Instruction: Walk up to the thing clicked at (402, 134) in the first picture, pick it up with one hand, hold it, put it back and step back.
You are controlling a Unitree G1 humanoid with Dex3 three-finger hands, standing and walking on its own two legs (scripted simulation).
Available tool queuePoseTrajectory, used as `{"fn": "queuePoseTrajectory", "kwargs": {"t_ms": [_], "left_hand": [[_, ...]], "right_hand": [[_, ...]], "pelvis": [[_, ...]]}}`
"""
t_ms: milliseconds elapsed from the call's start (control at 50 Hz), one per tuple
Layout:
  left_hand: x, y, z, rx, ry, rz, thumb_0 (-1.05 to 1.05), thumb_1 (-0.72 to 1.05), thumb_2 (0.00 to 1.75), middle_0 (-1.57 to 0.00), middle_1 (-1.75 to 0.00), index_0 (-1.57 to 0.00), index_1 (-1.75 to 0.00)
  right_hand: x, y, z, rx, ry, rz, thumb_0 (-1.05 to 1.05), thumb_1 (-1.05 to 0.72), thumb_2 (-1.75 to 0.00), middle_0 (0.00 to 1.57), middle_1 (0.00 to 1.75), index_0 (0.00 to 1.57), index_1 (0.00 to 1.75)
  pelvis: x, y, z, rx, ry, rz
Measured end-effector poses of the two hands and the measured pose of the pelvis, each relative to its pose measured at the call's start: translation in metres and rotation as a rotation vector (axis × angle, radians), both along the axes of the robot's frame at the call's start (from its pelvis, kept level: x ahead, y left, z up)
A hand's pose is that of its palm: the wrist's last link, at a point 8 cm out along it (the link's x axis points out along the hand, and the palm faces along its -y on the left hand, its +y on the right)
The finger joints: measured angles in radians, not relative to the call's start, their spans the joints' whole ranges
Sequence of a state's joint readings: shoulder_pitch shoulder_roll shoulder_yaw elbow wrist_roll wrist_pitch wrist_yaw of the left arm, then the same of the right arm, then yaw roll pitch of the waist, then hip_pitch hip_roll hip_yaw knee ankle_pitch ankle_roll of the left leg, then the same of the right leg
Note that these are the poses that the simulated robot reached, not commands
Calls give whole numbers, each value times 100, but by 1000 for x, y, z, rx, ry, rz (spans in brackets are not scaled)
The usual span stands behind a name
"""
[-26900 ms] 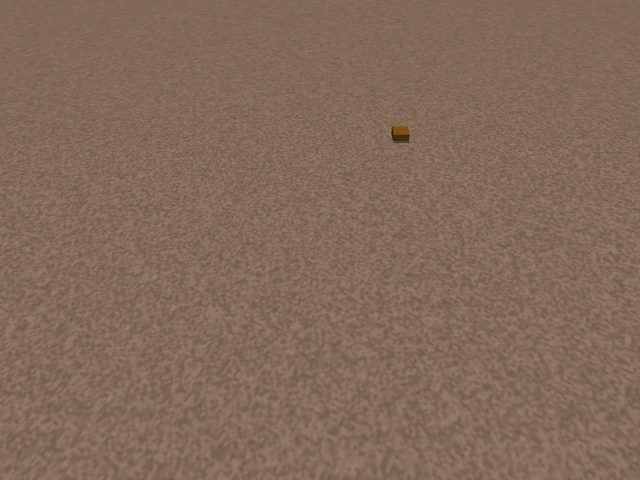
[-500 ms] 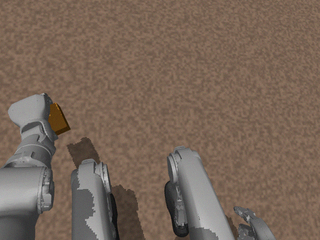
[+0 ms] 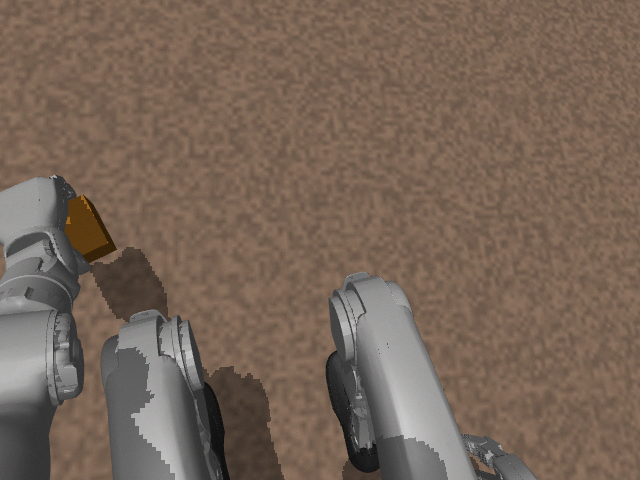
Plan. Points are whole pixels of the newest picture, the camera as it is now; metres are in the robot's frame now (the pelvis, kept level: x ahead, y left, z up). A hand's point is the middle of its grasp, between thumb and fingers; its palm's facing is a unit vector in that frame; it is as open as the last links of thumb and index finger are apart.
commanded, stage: crouch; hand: left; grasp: from above
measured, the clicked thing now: (70, 236) +0.46 +0.28 -0.20
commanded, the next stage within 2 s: lower in 0.10 s
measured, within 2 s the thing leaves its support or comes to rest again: neither
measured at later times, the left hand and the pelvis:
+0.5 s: hand (73, 242) +0.45 +0.28 -0.21, palm faces -0.40 -0.19 -0.90, open 10.3 cm; pelvis +0.00 +0.00 -0.03, yaw -2 degrees
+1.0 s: hand (87, 243) +0.46 +0.28 -0.26, palm faces -0.38 -0.21 -0.90, open 10.3 cm; pelvis +0.01 +0.01 -0.05, yaw -5 degrees
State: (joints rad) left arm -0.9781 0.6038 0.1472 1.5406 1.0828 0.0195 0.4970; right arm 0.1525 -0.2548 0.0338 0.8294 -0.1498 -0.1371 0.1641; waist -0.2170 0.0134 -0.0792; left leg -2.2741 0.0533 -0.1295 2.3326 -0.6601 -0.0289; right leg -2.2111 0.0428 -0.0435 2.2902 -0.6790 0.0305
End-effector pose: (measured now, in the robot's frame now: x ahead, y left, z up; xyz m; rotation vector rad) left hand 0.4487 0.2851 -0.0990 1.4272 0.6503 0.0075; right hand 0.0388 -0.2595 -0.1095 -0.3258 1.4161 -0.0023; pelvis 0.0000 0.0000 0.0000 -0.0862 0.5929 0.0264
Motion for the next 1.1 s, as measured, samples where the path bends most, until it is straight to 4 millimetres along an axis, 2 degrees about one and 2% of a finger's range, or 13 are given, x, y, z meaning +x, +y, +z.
{"fn": "queuePoseTrajectory", "kwargs": {"t_ms": [300,420,620,860,1100], "left_hand": [[9,4,-22,-4,-1,14,0,5,18,-79,-24,-82,-23],[8,4,-42,-20,32,-4,-1,4,19,-79,-24,-81,-24],[5,2,-72,-27,13,-17,-1,4,20,-79,-26,-81,-25],[18,1,-87,-29,-3,-2,-1,4,23,-78,-23,-80,-23],[12,4,-105,-44,12,17,-1,4,22,-79,-22,-81,-22]], "right_hand": [[-4,-5,-14,8,22,36,1,-90,-89,20,30,20,30],[-7,-7,-16,0,29,50,1,-90,-89,20,30,20,30],[-11,-5,-17,-9,61,72,1,-90,-90,20,30,19,30],[-9,6,-19,17,57,101,1,-90,-89,20,30,20,30],[-20,8,-9,18,75,137,1,-90,-89,20,30,20,30]], "pelvis": [[2,-1,-20,-8,-20,-10],[2,0,-28,-18,-33,-17],[5,1,-38,-33,-46,-27],[7,5,-44,-56,-60,-40],[6,6,-47,-77,-84,-50]]}}
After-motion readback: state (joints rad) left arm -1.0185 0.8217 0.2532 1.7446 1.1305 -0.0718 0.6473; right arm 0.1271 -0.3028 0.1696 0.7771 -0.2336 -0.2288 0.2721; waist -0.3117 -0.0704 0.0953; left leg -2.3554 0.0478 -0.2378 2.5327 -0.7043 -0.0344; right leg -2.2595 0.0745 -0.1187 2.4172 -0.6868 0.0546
